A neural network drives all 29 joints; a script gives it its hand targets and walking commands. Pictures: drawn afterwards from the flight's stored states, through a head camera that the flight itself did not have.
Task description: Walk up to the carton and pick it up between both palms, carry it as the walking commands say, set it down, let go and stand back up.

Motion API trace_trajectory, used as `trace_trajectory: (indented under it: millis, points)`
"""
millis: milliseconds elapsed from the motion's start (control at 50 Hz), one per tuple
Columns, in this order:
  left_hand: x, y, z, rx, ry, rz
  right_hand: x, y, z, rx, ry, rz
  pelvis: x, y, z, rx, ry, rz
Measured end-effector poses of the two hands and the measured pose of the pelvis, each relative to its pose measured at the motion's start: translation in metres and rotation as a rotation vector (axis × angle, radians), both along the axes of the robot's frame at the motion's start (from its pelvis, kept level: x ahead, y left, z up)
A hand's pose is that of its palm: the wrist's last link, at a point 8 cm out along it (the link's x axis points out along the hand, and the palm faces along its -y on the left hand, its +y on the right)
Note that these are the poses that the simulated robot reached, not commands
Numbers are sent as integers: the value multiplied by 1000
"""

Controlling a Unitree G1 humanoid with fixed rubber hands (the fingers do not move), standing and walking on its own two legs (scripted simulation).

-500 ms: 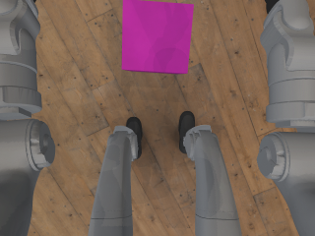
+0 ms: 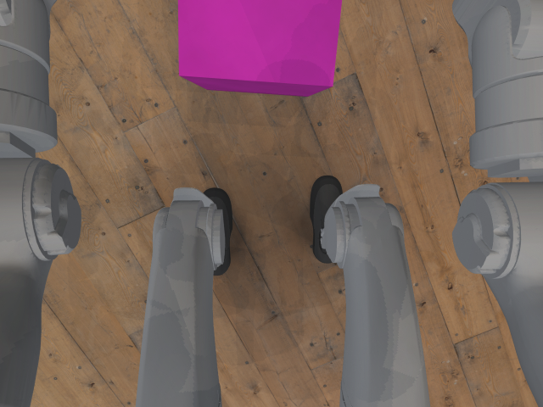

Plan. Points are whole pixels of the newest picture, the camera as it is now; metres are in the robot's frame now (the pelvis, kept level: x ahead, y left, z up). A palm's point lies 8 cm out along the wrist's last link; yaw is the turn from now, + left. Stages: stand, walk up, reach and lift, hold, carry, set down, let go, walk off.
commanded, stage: reach and lift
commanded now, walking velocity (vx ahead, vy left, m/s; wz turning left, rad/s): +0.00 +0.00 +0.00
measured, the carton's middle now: (260, 24) +0.57 +0.02 -0.39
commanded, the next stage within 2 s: none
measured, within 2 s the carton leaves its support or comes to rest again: neither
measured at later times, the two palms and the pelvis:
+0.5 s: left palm out of the picture +0.59 +0.21 -0.27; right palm out of the picture +0.57 -0.18 -0.27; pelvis +0.01 +0.00 -0.11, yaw +0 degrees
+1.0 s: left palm (137, 10) +0.58 +0.20 -0.36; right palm out of the picture +0.59 -0.19 -0.34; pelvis +0.03 +0.00 -0.17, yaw -1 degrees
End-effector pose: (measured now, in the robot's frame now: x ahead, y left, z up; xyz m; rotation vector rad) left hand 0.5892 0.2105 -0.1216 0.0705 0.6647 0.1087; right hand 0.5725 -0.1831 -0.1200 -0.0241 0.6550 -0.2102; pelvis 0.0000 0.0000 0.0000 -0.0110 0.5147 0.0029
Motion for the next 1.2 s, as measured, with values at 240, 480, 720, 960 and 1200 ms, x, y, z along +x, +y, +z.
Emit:
trace_trajectory:
  millis: [240,480,720,960,1200]
  points:
    - [-5,1,-72,7,26,10,-7,-1,-75,4,35,-6,-6,-3,-63,9,16,-1]
    - [-1,-2,-139,0,29,16,-5,7,-144,14,37,13,8,-3,-110,10,30,-2]
    - [-11,-6,-208,-8,57,1,-1,-4,-196,-13,63,19,20,-2,-149,1,41,-7]
    - [-14,-6,-240,-23,37,-6,14,-5,-215,-12,49,16,30,-2,-172,-9,36,-9]
    - [-15,-9,-235,-26,23,-19,11,-7,-214,-15,43,17,29,-1,-170,-6,35,-4]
